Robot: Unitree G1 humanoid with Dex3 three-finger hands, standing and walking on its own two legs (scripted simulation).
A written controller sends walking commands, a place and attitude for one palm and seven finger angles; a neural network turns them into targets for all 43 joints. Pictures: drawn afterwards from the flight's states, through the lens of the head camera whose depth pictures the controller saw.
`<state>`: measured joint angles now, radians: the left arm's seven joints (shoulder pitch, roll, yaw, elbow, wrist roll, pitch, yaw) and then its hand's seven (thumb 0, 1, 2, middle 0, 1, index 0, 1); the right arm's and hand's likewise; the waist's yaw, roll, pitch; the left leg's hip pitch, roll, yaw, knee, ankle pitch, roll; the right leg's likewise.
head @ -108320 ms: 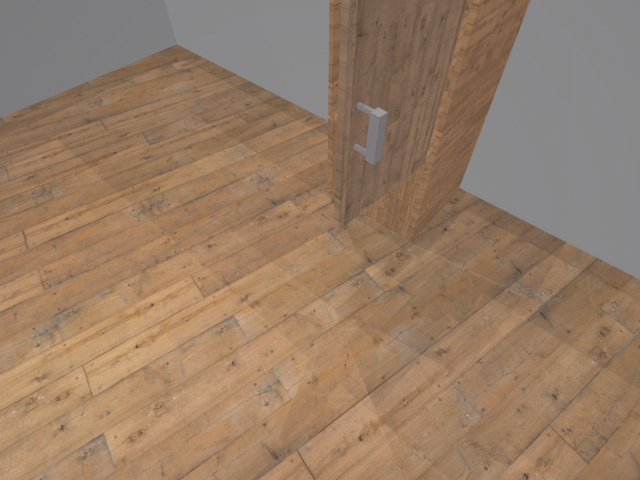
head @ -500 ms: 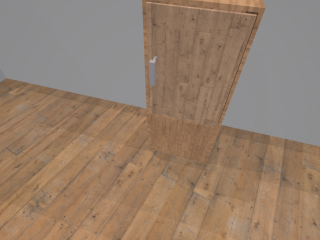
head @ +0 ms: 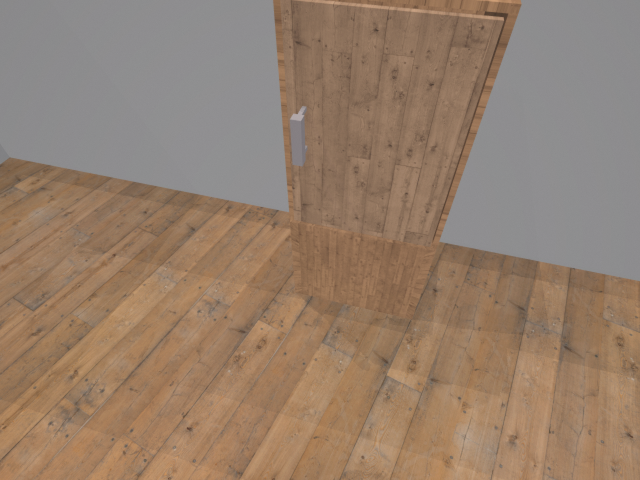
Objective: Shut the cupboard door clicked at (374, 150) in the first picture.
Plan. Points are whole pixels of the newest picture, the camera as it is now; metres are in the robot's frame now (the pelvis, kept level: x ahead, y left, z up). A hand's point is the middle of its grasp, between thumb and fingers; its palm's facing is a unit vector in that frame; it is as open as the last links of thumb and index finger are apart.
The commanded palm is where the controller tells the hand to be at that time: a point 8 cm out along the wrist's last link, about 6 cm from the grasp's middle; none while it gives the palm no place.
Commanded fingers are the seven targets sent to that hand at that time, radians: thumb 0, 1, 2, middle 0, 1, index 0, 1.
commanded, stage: look to check the result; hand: left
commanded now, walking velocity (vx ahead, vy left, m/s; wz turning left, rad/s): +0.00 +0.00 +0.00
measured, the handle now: (301, 135) +0.84 +0.09 -0.03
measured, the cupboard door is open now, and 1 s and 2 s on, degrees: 0 0 0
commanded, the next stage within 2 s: stand and wait in 0.30 s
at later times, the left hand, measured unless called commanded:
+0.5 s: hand out of the picture -0.03 +0.13 -0.18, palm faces +0.06 -0.99 -0.14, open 7.3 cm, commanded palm none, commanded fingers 0.00 0.90 0.90 -0.20 -0.30 -0.20 -0.30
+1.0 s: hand out of the picture -0.01 +0.13 -0.18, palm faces +0.06 -0.99 -0.16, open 7.3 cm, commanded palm none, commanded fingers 0.00 0.90 0.90 -0.20 -0.30 -0.20 -0.30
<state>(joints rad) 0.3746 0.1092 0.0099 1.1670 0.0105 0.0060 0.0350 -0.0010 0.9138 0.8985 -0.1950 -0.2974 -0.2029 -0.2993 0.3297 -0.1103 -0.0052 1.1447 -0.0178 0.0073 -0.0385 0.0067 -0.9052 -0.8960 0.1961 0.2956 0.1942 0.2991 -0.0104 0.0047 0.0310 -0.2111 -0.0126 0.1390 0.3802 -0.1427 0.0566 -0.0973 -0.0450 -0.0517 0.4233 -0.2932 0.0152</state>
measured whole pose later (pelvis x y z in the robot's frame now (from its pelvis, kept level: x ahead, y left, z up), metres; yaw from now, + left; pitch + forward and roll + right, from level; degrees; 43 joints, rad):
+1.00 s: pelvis +0.03 -0.02 +0.00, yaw +0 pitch -2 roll +1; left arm 0.35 0.10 0.00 1.16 0.01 -0.01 0.04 0.00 0.91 0.90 -0.20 -0.30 -0.20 -0.30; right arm 0.29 -0.11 0.00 1.15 -0.02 0.00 -0.05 0.01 -0.91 -0.90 0.20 0.30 0.19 0.30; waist 0.00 -0.01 0.05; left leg -0.18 0.02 0.11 0.41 -0.20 0.02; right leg -0.02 -0.01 -0.07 0.37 -0.32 -0.02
